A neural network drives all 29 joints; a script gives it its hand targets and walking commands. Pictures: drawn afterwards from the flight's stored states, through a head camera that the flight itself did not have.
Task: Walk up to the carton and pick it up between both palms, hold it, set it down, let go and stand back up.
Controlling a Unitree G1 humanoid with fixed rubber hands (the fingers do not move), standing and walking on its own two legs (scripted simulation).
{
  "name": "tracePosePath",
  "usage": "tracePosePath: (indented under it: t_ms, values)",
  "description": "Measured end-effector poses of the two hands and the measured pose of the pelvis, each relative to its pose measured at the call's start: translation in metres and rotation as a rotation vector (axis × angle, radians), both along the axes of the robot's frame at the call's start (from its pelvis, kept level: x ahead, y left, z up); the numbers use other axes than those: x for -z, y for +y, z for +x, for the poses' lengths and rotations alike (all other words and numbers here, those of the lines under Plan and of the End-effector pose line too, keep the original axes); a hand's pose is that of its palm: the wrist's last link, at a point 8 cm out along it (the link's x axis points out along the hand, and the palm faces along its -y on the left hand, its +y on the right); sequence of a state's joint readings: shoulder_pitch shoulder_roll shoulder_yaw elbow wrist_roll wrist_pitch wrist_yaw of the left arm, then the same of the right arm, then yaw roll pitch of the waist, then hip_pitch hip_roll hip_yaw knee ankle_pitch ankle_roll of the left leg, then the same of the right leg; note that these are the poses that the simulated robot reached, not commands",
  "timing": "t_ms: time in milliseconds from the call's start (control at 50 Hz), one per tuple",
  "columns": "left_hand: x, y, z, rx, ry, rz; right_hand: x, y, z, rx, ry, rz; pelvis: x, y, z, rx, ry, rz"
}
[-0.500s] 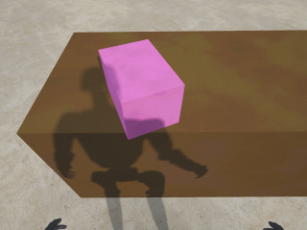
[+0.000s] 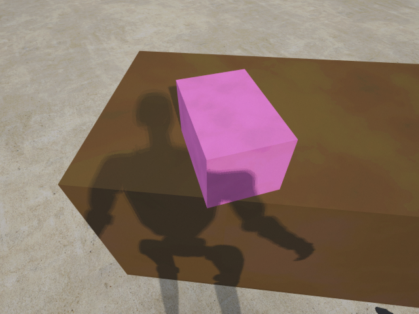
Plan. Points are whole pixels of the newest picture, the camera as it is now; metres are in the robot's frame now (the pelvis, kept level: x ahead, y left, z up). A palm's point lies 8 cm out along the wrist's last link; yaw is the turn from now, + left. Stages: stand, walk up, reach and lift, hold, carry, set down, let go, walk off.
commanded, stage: walk up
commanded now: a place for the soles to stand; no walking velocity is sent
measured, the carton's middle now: (227, 134) +0.52 -0.02 +0.04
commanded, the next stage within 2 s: reach and lift in 1.42 s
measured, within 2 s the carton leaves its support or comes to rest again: neither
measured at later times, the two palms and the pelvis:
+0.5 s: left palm (76, 289) +0.20 +0.30 -0.11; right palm out of the picture +0.12 -0.30 -0.13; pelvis +0.05 +0.01 -0.01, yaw -3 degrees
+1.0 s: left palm (80, 298) +0.18 +0.28 -0.10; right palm (384, 310) +0.16 -0.31 -0.09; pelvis +0.06 -0.01 +0.01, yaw -3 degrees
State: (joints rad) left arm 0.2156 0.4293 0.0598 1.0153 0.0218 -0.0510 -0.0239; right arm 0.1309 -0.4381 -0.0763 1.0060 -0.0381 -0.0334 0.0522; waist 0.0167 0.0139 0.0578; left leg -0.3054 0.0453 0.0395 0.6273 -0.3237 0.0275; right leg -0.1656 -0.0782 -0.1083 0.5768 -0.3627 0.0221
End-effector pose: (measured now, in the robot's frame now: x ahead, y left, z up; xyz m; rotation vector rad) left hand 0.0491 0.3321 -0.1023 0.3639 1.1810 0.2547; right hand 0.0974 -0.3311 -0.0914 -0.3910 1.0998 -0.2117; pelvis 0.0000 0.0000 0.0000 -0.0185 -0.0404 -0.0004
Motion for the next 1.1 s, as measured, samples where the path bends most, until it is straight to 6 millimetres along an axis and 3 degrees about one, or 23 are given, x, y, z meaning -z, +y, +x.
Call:
tracePosePath:
  t_ms: [60, 140, 260, 440, 600, 760, 920, 1100]
  values:
    - [0.007, 0.017, -0.002, -0.016, 0.057, 0.010, -0.001, 0.013, 0.011, 0.011, -0.025, -0.009, 0.003, 0.011, 0.012, 0.020, -0.002, 0.034]
    - [0.008, 0.019, 0.020, 0.005, 0.068, 0.004, -0.004, 0.022, 0.006, 0.047, -0.008, -0.012, -0.001, 0.018, 0.025, 0.021, -0.002, 0.032]
    - [0.015, 0.003, 0.064, 0.074, 0.054, -0.022, 0.003, 0.022, -0.002, 0.099, 0.016, -0.016, 0.002, 0.019, 0.041, 0.053, -0.025, 0.047]
    - [0.015, -0.025, 0.133, 0.141, -0.055, -0.023, 0.035, 0.023, 0.021, 0.124, 0.014, 0.035, 0.017, 0.010, 0.050, 0.050, -0.033, 0.018]
    - [0.001, -0.036, 0.171, 0.164, -0.129, -0.047, 0.026, 0.027, 0.030, 0.099, 0.026, 0.044, 0.007, 0.008, 0.054, 0.061, -0.009, 0.025]
    - [-0.005, -0.042, 0.171, 0.146, -0.120, -0.069, 0.007, 0.015, 0.043, 0.088, 0.007, 0.021, -0.005, 0.002, 0.059, 0.062, -0.007, 0.028]
    - [-0.005, -0.049, 0.147, 0.109, -0.063, -0.085, 0.000, 0.014, 0.062, 0.062, -0.010, 0.035, -0.012, -0.003, 0.062, 0.058, -0.004, 0.031]
    - [-0.006, -0.053, 0.119, 0.069, -0.008, -0.077, 0.005, 0.020, 0.069, 0.044, 0.003, 0.075, -0.017, -0.009, 0.063, 0.049, -0.003, 0.031]
